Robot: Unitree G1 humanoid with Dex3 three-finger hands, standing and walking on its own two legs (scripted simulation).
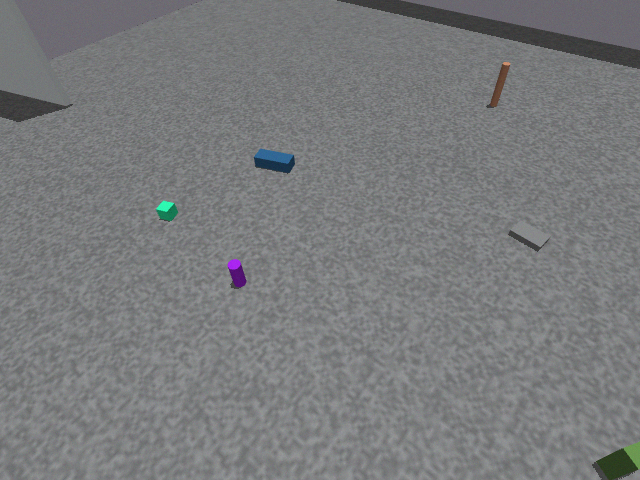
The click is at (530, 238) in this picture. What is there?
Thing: flat box
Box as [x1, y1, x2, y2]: [509, 220, 550, 250]
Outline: 520,220 510,230 509,234 538,250 550,236
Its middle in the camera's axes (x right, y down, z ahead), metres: +0.87 -0.05 +1.63
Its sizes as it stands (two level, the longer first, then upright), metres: 0.132 0.083 0.026
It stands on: the floor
